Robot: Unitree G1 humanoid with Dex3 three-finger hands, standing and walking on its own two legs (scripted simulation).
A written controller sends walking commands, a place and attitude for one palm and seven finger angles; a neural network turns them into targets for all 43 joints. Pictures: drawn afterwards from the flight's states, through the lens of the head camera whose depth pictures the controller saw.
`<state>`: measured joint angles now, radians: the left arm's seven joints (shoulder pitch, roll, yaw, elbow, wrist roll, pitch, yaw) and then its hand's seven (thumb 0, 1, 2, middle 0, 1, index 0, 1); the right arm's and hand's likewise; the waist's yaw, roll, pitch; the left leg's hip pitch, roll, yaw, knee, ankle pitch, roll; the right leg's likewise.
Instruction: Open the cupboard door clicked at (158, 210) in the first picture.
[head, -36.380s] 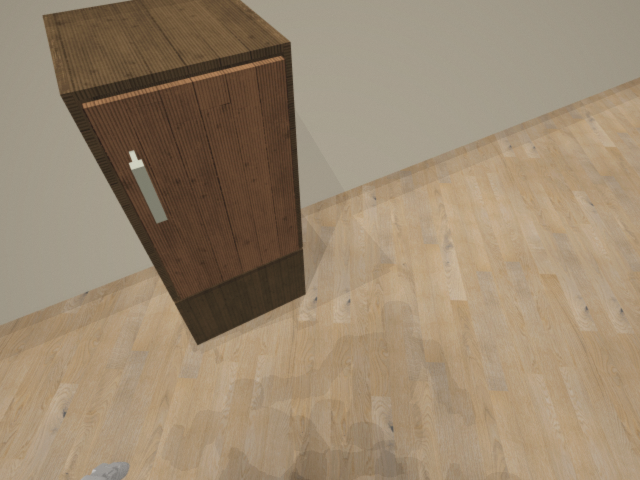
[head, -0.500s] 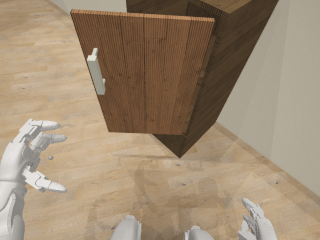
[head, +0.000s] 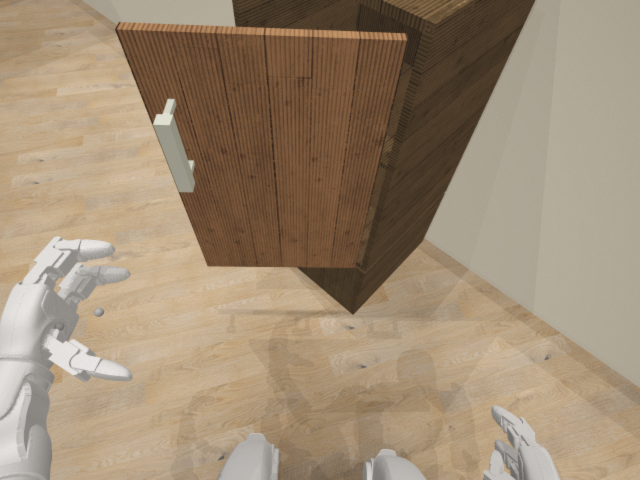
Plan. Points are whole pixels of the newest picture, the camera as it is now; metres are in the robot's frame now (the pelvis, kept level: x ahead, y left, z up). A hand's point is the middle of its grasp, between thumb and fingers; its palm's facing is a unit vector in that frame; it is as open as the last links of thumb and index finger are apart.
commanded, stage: raise the hand with hooked fingers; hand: left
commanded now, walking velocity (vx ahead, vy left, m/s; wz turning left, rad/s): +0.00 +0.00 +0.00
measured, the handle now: (179, 147) +0.58 +0.26 +0.03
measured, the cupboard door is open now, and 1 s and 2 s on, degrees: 43 43 43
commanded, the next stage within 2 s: move the hooked fingers beside the handle in 0.06 s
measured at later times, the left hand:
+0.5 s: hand (113, 272) +0.34 +0.27 +0.05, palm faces +0.04 -1.00 -0.02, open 14.0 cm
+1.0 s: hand (124, 223) +0.41 +0.28 +0.05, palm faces +0.06 -1.00 -0.01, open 14.0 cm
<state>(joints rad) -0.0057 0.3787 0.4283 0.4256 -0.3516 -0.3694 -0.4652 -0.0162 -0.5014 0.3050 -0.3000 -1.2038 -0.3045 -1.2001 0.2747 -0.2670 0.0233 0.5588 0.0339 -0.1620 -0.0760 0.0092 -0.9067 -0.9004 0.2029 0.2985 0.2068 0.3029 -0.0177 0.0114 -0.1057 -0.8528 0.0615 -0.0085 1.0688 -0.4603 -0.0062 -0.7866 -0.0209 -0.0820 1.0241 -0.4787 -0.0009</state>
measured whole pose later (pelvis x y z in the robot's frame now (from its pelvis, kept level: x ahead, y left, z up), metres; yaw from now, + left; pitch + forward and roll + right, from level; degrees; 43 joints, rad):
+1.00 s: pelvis +0.00 +0.01 -0.01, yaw -2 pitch +19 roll -3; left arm -0.54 0.55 0.52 0.94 -0.23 -0.40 -0.48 -0.02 -0.50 0.30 -0.30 -1.20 -0.30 -1.20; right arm 0.32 -0.28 0.03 0.61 0.02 -0.05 -0.07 0.01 -0.91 -0.90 0.20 0.30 0.21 0.30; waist -0.08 0.00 -0.11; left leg -0.99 0.08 0.01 1.13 -0.47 0.00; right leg -0.93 -0.01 -0.06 1.08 -0.48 0.01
